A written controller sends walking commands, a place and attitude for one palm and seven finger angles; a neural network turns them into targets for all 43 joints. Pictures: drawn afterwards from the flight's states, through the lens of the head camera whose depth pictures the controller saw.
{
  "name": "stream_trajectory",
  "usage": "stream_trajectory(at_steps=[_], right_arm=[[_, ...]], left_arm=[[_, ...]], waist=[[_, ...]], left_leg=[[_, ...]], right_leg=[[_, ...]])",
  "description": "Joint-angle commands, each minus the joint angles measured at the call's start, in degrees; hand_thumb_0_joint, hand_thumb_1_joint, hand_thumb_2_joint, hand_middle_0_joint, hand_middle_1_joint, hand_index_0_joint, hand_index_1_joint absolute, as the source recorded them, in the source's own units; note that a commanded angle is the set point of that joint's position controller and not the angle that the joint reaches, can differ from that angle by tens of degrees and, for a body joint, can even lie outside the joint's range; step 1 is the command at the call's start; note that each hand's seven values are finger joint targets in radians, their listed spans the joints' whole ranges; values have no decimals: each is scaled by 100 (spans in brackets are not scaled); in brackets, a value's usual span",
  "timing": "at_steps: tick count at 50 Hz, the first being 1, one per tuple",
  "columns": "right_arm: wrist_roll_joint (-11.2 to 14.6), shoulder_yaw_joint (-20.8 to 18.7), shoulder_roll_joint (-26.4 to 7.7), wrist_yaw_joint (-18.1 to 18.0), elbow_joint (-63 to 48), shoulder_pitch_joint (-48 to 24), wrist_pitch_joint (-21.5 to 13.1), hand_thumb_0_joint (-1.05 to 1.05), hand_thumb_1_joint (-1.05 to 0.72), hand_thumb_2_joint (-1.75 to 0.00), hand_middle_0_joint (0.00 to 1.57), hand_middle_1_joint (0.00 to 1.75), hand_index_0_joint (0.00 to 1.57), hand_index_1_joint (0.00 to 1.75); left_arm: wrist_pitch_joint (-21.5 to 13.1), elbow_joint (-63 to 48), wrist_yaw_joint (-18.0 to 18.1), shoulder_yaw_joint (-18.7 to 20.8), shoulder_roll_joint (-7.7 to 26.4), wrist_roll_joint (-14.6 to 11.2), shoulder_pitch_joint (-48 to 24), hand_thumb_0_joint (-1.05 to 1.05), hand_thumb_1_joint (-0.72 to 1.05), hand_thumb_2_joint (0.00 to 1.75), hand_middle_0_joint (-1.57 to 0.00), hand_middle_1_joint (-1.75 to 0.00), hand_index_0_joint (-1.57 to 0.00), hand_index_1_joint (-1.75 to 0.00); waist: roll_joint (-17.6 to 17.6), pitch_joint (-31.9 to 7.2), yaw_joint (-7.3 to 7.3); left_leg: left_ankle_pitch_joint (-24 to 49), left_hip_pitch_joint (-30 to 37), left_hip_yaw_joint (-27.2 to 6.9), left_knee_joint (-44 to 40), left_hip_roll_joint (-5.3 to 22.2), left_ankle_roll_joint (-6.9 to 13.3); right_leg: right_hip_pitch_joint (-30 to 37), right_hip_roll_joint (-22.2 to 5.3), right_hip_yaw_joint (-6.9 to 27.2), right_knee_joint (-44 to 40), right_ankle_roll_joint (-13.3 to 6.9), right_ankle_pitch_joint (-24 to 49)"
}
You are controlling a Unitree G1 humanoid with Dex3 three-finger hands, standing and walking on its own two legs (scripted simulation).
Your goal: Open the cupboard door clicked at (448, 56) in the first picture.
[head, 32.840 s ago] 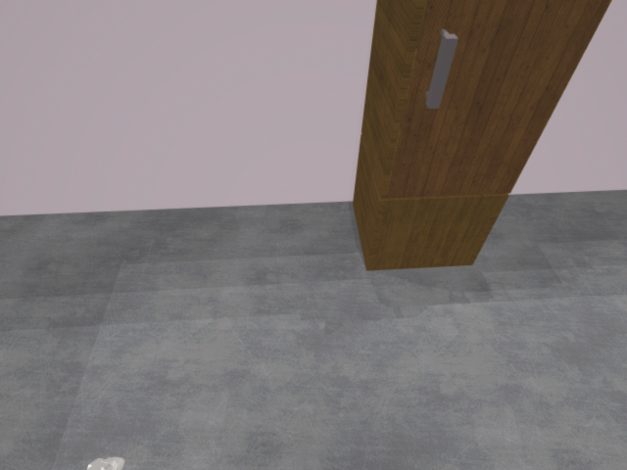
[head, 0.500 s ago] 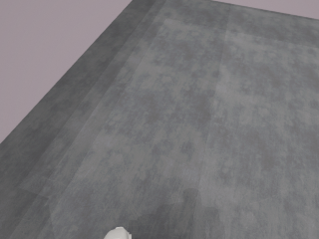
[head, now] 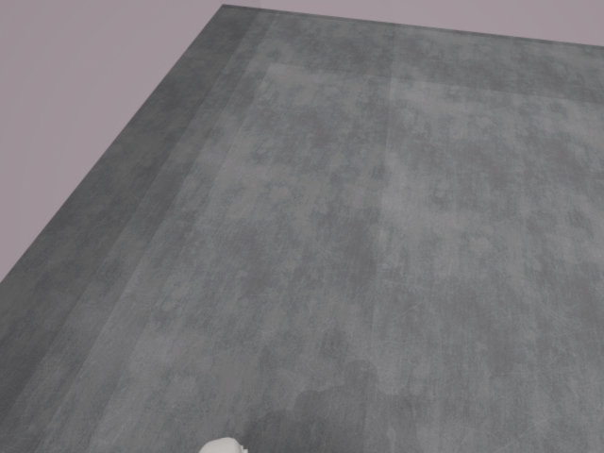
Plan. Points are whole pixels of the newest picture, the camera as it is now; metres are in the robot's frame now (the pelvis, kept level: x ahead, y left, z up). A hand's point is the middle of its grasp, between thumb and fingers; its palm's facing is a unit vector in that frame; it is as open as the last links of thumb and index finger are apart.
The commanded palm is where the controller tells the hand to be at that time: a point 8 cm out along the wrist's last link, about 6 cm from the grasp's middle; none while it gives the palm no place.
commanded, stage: walk to a spot facing it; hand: left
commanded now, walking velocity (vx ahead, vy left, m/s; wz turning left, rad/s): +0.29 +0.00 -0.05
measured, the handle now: out of the picture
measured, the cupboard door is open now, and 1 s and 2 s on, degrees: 45 45 45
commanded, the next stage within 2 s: turn to face it in 0.02 s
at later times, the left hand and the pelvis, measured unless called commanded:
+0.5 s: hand (203, 364) +0.27 +0.18 -0.16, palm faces +0.22 -0.95 -0.21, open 7.2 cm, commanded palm none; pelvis +0.21 -0.02 +0.00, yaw +11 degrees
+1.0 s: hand (199, 341) +0.31 +0.19 -0.16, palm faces +0.44 -0.85 -0.29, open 7.4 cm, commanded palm none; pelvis +0.30 -0.05 -0.01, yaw +27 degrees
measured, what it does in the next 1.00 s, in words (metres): walks ahead, turning left: left foot, then right foot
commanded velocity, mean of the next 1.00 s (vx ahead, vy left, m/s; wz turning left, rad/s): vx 0.02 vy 0.00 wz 0.54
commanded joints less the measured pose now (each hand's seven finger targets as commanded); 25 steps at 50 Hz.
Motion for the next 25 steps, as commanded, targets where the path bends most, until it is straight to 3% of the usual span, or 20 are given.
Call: stream_trajectory(at_steps=[1,3,4,5,6,7,8,9,11,12,14,15,16,17,18,19,20,21,23,25], right_arm=[[-33,23,-44,59,-429,4,-287,0,-90,-90,20,30,20,30],[-44,-27,-240,20,-292,367,-359,0,-90,-90,20,30,20,30],[-57,-109,-590,-34,-134,964,-409,0,-90,-90,20,30,20,30],[-151,-244,-1223,-114,2,1678,-442,0,-90,-90,20,30,20,30],[-148,-259,-1418,-190,31,2020,-372,0,-90,-90,20,30,20,30],[-140,-242,-1340,-207,19,1798,-353,0,-90,-90,20,30,20,30],[-108,-171,-1115,-228,-92,1373,-359,0,-90,-90,20,30,20,30],[-89,-96,-828,-242,-175,954,-367,0,-90,-90,20,30,20,30],[-97,-47,-775,-264,-284,409,-363,0,-90,-90,20,30,20,30],[-72,-64,-806,-268,-319,241,-325,0,-90,-90,20,30,20,30],[19,-95,-821,-239,-439,-171,-222,0,-90,-90,20,30,20,30],[70,-54,-515,-181,-573,-341,-173,0,-90,-90,20,30,20,30],[58,-43,-348,-126,-751,-454,-99,0,-90,-90,20,30,20,30],[37,-70,-412,-83,-797,-494,-62,0,-90,-90,20,30,20,30],[36,-114,-280,-108,-781,-741,6,0,-90,-90,20,30,20,30],[26,-87,-334,-109,-730,-769,7,0,-90,-90,20,30,20,30],[35,-71,-233,-92,-694,-755,20,0,-90,-90,20,30,20,30],[44,-26,-149,-67,-700,-731,26,0,-90,-90,20,30,20,30],[61,13,-10,-4,-721,-783,35,0,-90,-90,20,30,20,30],[55,35,-28,30,-795,-777,36,0,-90,-90,20,30,20,30]], left_arm=[[-90,7,-60,151,949,-18,320,0,90,90,-20,-30,-20,-30],[-64,76,-70,136,878,-50,374,0,90,90,-20,-30,-20,-30],[-51,20,-83,98,727,-50,358,0,90,90,-20,-30,-20,-30],[-36,-102,-94,31,384,-75,501,0,90,90,-20,-30,-20,-30],[-77,-297,-87,-48,355,-62,198,0,90,90,-20,-30,-20,-30],[-91,-408,-48,-62,360,-24,-257,0,90,90,-20,-30,-20,-30],[-78,-440,-43,-73,354,-30,-465,0,90,90,-20,-30,-20,-30],[-39,-400,-73,-62,350,-44,-446,0,90,90,-20,-30,-20,-30],[72,-277,-129,-109,178,-44,-194,0,90,90,-20,-30,-20,-30],[93,-185,-138,-121,151,-36,41,0,90,90,-20,-30,-20,-30],[71,50,-126,-30,411,-32,786,0,90,90,-20,-30,-20,-30],[42,85,-47,78,860,22,1014,0,90,90,-20,-30,-20,-30],[78,4,-1,181,1371,28,1056,0,90,90,-20,-30,-20,-30],[151,-142,-9,167,1466,19,877,0,90,90,-20,-30,-20,-30],[141,-180,72,185,1195,22,688,0,90,90,-20,-30,-20,-30],[104,-210,111,109,996,19,558,0,90,90,-20,-30,-20,-30],[89,-215,125,68,828,22,528,0,90,90,-20,-30,-20,-30],[69,-216,130,60,809,27,555,0,90,90,-20,-30,-20,-30],[69,-255,153,103,860,45,607,0,90,90,-20,-30,-20,-30],[61,-368,145,134,1034,26,518,0,90,90,-20,-30,-20,-30]], waist=[[-316,-127,-4],[-51,-242,-166],[496,-577,-436],[1626,-1044,-638],[1646,-1113,-770],[1229,-672,-717],[1556,-226,-505],[1413,-15,-301],[1275,-169,-30],[1201,-349,58],[427,-590,424],[-876,-447,559],[-2054,-329,618],[-1387,-368,649],[-1408,-21,525],[-1366,181,428],[-1191,122,369],[-1113,-81,338],[-1035,-224,329],[-983,-449,283]], left_leg=[[1233,565,410,-1832,-279,-24],[1545,1523,493,-2515,-421,64],[1578,2402,-62,-2708,-29,297],[1566,3348,-1936,-3076,1311,942],[2166,3560,-3002,-3549,2100,1553],[2753,3036,-2859,-3466,2026,1649],[3464,2493,-2555,-3424,1858,1586],[3693,1922,-2033,-3497,1624,1421],[3744,1207,-1087,-3378,1028,1073],[3363,996,-911,-3193,754,971],[1856,338,-707,-2543,217,582],[369,-576,-173,-1714,-379,218],[-905,-889,104,-494,-639,42],[-1144,-680,-202,297,-566,111],[-875,-1098,-246,1010,-482,67],[-711,-1326,-383,1213,-279,5],[-610,-1241,-324,1044,-255,-26],[-585,-1099,-174,598,-302,-49],[-273,-749,175,-430,-428,-41],[151,-333,481,-1164,-690,13]], right_leg=[[104,-1076,879,-1343,-697,584],[-93,-788,678,-654,-512,911],[-504,-520,421,422,-323,1121],[-1597,106,-95,2114,-34,-147],[-2268,346,153,3519,-9,-1702],[-2660,74,441,4188,-19,-1652],[-2851,-213,559,4261,82,-1307],[-2482,-426,608,3772,160,-1133],[-1140,-379,295,1971,238,-1061],[-487,-143,35,1318,277,-816],[782,-1,-125,-95,322,577],[1236,-1057,1050,-984,82,290],[994,-2398,2378,-1773,-514,179],[575,-2551,2280,-1756,-840,-95],[621,-2484,2203,-1658,-817,913],[783,-2350,1693,-1287,-775,2367],[931,-2128,944,-964,-662,3564],[1235,-1947,477,-678,-548,4540],[1505,-1781,-55,-358,-348,5310],[1577,-1703,-258,-40,-267,5687]])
